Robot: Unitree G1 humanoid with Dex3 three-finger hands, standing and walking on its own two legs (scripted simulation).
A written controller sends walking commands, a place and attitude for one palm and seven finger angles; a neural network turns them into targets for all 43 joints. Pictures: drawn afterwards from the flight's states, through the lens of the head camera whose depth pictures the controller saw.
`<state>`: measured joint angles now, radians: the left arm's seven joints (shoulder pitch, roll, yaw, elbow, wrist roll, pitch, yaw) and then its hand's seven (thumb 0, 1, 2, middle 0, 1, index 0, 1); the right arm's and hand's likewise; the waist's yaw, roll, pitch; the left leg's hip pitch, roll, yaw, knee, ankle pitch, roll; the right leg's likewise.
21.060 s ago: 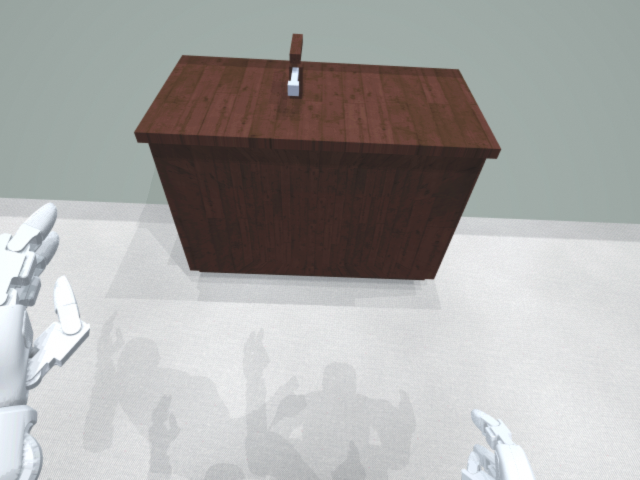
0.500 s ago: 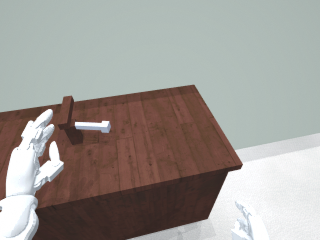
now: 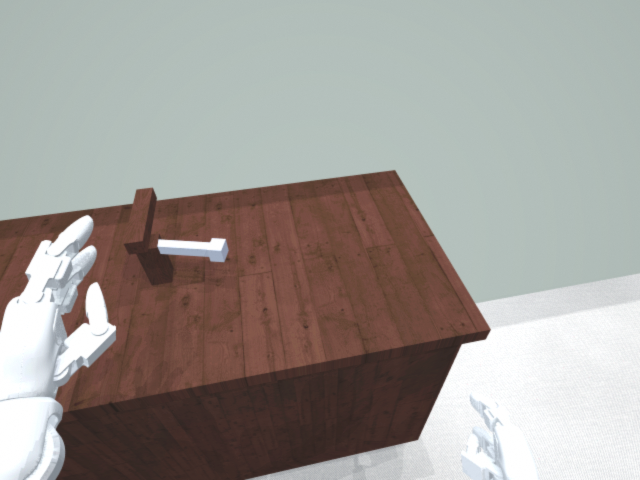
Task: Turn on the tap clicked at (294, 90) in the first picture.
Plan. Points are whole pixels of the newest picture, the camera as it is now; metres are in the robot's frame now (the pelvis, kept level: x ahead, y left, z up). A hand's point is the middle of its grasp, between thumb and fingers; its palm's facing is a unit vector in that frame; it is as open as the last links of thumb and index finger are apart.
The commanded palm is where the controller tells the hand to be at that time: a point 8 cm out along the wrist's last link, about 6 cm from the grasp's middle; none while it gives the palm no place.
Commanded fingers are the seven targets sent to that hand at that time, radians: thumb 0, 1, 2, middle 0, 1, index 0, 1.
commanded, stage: step back with the hand held close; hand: left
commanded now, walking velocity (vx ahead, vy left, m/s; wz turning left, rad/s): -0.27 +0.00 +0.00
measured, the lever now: (218, 250) +0.45 +0.24 +0.01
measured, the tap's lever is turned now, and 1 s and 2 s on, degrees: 73 73 73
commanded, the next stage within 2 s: stop stepping back and stand still in 1.28 s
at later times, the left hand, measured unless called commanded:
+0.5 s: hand (44, 365) +0.16 +0.28 +0.16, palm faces +0.34 -0.82 -0.46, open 7.4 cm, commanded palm +0.11 +0.31 +0.18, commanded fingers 0.00 0.90 0.90 -0.20 -0.30 -0.20 -0.30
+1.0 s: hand (18, 421) +0.11 +0.26 +0.16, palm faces +0.37 -0.85 -0.37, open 7.4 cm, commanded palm +0.06 +0.31 +0.18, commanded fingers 0.00 0.90 0.90 -0.20 -0.30 -0.20 -0.30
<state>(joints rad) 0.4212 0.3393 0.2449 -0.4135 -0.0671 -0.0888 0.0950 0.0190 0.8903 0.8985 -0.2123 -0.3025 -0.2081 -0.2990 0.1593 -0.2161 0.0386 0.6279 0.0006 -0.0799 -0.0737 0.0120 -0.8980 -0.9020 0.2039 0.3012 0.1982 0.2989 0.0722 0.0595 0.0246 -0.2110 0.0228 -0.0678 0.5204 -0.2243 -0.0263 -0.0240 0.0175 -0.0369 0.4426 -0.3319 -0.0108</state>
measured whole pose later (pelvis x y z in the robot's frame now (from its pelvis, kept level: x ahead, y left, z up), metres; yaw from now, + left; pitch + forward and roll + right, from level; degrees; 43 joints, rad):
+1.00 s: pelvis -0.10 +0.03 -0.02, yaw +0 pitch +0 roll -3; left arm 0.48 0.40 0.35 -0.62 -0.05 -0.18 0.15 0.02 0.89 0.90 -0.21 -0.30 -0.21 -0.30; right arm 0.18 -0.22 0.03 0.59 -0.01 -0.09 -0.07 0.01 -0.90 -0.90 0.21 0.30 0.20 0.30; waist 0.01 0.00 0.05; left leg -0.56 0.00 -0.07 0.74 -0.33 0.00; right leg -0.39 0.00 -0.04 0.66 -0.26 0.02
